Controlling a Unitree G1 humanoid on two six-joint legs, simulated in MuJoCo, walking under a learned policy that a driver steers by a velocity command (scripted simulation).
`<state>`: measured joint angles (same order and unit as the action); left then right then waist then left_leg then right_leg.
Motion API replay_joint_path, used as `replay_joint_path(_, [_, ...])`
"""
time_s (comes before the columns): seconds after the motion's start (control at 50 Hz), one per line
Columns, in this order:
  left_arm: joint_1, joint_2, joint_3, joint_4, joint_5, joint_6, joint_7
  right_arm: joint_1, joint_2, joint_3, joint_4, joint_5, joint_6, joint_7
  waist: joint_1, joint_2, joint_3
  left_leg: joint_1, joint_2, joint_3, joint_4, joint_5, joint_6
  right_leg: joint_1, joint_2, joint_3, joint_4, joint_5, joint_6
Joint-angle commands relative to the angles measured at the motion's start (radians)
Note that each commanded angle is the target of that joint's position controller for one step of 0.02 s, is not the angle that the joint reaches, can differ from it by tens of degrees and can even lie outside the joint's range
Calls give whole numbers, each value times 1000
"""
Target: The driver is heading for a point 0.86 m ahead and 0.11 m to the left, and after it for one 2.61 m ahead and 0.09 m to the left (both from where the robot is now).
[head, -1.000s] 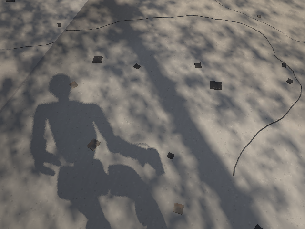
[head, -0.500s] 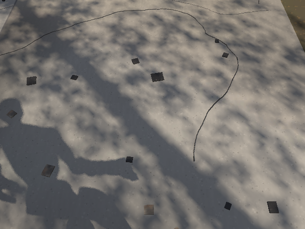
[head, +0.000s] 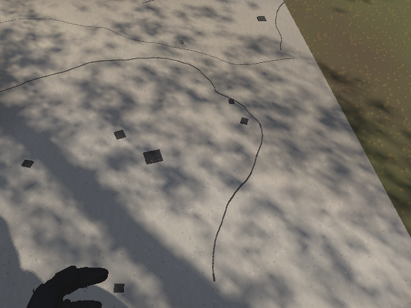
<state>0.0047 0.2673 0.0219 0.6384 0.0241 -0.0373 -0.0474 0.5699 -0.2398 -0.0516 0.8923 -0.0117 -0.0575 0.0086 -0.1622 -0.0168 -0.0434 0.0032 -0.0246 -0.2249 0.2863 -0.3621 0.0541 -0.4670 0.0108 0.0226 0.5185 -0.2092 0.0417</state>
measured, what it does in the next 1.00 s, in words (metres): walks ahead: right foot, then left foot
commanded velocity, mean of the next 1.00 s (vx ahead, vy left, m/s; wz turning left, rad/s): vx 0.90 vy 0.00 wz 0.10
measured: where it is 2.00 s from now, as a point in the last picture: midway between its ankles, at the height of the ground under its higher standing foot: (82, 193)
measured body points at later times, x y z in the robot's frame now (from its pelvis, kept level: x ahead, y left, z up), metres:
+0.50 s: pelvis +0.37 +0.07 -0.05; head +0.40 +0.08 +0.40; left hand +0.20 +0.27 -0.18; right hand +0.68 -0.06 -0.12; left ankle +0.47 +0.15 -0.74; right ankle +0.12 -0.14 -0.67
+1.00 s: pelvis +0.79 +0.19 -0.04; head +0.83 +0.21 +0.41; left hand +0.84 +0.48 -0.17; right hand +0.92 -0.05 -0.16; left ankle +0.60 +0.27 -0.58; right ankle +0.91 +0.20 -0.74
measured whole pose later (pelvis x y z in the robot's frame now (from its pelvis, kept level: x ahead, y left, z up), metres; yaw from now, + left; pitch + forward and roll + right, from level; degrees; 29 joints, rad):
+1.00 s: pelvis +0.79 +0.19 -0.04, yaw +4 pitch -1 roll +0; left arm 0.25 0.31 0.06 0.83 0.02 -0.03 -0.02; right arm 0.23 -0.23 -0.01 0.82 -0.02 -0.09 -0.03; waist 0.03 -0.04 0.11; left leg -0.28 -0.04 0.03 1.49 -0.43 -0.03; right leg -0.48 0.17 -0.10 0.63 -0.15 -0.20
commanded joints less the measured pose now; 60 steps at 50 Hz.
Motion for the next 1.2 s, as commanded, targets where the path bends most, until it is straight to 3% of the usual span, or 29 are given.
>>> replay_joint_path(0.02, [176,144,50,-20,7,-43,45,-144,-203,-54,-74,16,-28,3,228,91,-14,-367,95,-130,191,381,118,552,10,2,-91,-2,-47])
replay_joint_path(0.04, [383,244,80,4,28,-48,71,-188,-172,-46,-105,32,-43,10,345,-37,-163,-539,19,-25,501,273,83,823,-200,192,-123,-250,-92])
replay_joint_path(0.06, [468,337,101,20,49,-37,79,-157,-62,-18,-160,63,-47,7,335,-308,-299,-784,-83,94,793,-152,58,978,-459,642,-271,-686,-156])
replay_joint_path(0.08, [367,252,87,13,48,-34,79,-192,-117,-21,-142,38,-25,-5,277,-185,-165,-848,12,118,951,-61,68,791,-465,682,-274,-680,-167])
replay_joint_path(0.12, [291,119,51,17,37,-40,66,-256,-111,-26,-134,4,-9,19,232,-43,-17,-825,86,135,963,71,61,597,-365,398,-289,-382,-149])
replay_joint_path(0.16, [309,82,39,54,23,-51,65,-285,-86,-24,-138,-19,18,47,206,-91,67,-840,122,158,971,97,47,509,-296,223,-340,-236,-128])
replay_joint_path(0.24, [359,49,31,117,3,-81,45,-421,-59,-9,-211,-21,47,75,179,-84,135,-944,140,183,1007,195,40,473,-280,17,-382,51,-119])
replay_joint_path(0.34, [367,77,31,175,5,-97,55,-612,-63,22,-304,-23,43,102,155,-24,227,-771,107,324,648,351,76,360,-215,-245,-463,427,-84])
replay_joint_path(0.38, [421,124,33,203,4,-98,60,-632,-52,33,-306,-23,38,101,152,-27,206,-577,21,403,524,362,119,379,-232,-276,-435,878,-85])
replay_joint_path(0.42, [437,208,47,213,10,-77,71,-497,-99,22,-253,-22,34,81,68,-91,96,-405,-65,414,491,263,151,491,-268,-273,-230,1284,-94])
replay_joint_path(0.46, [377,259,55,203,16,-47,79,-124,-192,-20,-136,-33,30,46,-118,-110,-88,21,-93,321,366,171,193,409,-280,-252,256,1274,-130])
replay_joint_path(0.48, [384,212,48,203,18,-43,71,-55,-270,-53,-103,-42,37,24,-113,-24,-139,252,13,167,332,54,208,195,-179,-237,655,613,-128])
replay_joint_path(0.5, [539,48,10,143,-24,-52,50,-167,-363,-66,-149,-60,32,13,90,270,-278,501,373,-370,251,1,273,-180,-43,-134,1066,-310,-97])
replay_joint_path(0.52, [403,143,25,114,-39,-68,57,-123,-334,-71,-164,-37,32,9,-16,87,-367,450,387,-507,87,-57,276,-236,-8,75,1122,-199,-128])
replay_joint_path(0.56, [349,115,19,120,-42,-66,52,-203,-230,-49,-110,-39,2,-4,88,-34,2,76,345,-256,-14,13,214,-270,-97,57,978,-74,-130])
replay_joint_path(0.62, [427,57,13,186,-6,1,21,-278,-122,-13,-96,-24,-47,-2,198,8,103,-222,256,-3,-117,81,120,-108,-161,81,832,-25,-114])
replay_joint_path(0.7, [243,27,12,136,-19,23,0,-245,-101,-6,-55,-4,-88,16,185,60,199,-242,146,293,-201,447,5,-205,-146,8,623,166,-112])
replay_joint_path(0.76, [133,20,4,109,-26,4,-10,-218,-79,8,-36,1,-95,9,164,55,191,-160,88,442,-201,777,-36,-185,-82,-125,425,320,-138])
replay_joint_path(0.82, [97,24,-6,92,-12,-7,-24,-196,-129,10,-27,8,-95,-26,180,63,162,-26,132,488,-121,1200,-63,-87,-3,-227,197,405,-170])
replay_joint_path(0.88, [426,111,27,193,12,0,-21,-258,-218,-12,-62,8,-66,-74,340,107,-29,-13,181,470,342,1513,-92,298,130,-249,132,350,-189])
replay_joint_path(0.9, [645,160,53,251,14,6,-5,-336,-236,-21,-84,3,-54,-74,450,101,-104,-124,194,442,650,1399,-98,509,99,-154,116,343,-239])
replay_joint_path(0.92, [703,189,74,277,-9,4,22,-401,-202,-25,-84,15,-42,-51,487,-45,-75,-269,29,452,1115,544,-106,596,12,-45,-29,466,-309])
replay_joint_path(0.94, [626,275,88,267,-8,5,36,-350,-57,15,-142,-10,-50,-36,329,-236,-30,-626,-96,379,1464,-256,-116,722,-121,153,184,1185,-355])
replay_joint_path(0.96, [569,326,104,226,6,1,35,-215,-56,28,-197,14,-53,-39,250,-144,-296,-759,-74,170,1556,-191,-116,903,-293,480,53,1181,-539])
replay_joint_path(0.98, [439,286,109,156,-7,13,44,-217,-100,40,-205,-8,-60,-38,217,4,-283,-755,-22,118,1448,-99,-83,780,-304,605,-89,767,-532])
replay_joint_path(1.0, [351,219,92,134,-15,23,51,-260,-130,35,-197,-22,-56,-34,171,104,-93,-751,17,128,1340,-63,-83,552,-258,557,-173,546,-492])
replay_joint_path(1.02, [308,179,79,127,-23,24,51,-302,-134,30,-203,-42,-41,-35,139,162,4,-717,49,135,1251,-66,-97,387,-215,498,-211,547,-456])
replay_joint_path(1.08, [321,190,76,128,-21,1,44,-339,-120,38,-237,-49,31,-42,112,157,43,-520,95,176,945,-30,-142,106,-98,324,-207,807,-379])
replay_joint_path(1.2, [365,203,98,101,-33,43,66,-483,-108,50,-313,-22,53,-43,196,-22,-90,-571,51,161,666,220,-129,279,15,323,-65,773,-205])
Velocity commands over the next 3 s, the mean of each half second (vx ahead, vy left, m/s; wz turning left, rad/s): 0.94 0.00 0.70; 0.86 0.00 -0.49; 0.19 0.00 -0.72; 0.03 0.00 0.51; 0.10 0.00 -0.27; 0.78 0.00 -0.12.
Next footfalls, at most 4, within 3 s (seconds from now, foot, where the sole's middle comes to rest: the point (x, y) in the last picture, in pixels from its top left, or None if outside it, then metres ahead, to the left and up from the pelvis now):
0.02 right None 0.13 -0.14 -0.78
0.48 left None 0.50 0.17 -0.78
0.92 right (108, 197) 0.95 0.21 -0.78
1.40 left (74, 160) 1.15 0.34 -0.78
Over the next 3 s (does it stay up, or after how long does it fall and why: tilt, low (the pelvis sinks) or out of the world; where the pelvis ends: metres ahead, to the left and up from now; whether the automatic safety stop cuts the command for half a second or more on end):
stays up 1.22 0.16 -0.02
